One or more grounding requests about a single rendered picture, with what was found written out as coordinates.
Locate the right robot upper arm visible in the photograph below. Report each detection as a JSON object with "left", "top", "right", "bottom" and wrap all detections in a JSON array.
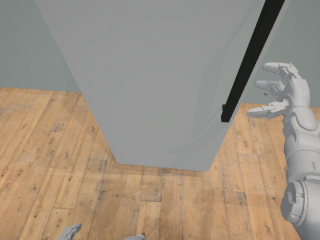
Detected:
[{"left": 280, "top": 180, "right": 320, "bottom": 240}]

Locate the robot right forearm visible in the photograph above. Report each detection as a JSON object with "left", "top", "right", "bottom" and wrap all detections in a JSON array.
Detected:
[{"left": 282, "top": 107, "right": 320, "bottom": 185}]

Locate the handle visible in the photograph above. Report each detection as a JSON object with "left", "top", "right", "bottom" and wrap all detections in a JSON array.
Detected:
[{"left": 221, "top": 0, "right": 285, "bottom": 123}]

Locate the right robot hand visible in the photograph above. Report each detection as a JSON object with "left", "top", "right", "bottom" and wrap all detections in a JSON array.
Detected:
[{"left": 246, "top": 62, "right": 311, "bottom": 120}]

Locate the left robot hand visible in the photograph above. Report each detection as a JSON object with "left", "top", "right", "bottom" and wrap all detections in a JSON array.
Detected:
[{"left": 55, "top": 223, "right": 82, "bottom": 240}]

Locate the fridge door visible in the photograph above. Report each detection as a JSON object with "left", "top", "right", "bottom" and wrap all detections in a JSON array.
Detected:
[{"left": 34, "top": 0, "right": 291, "bottom": 172}]

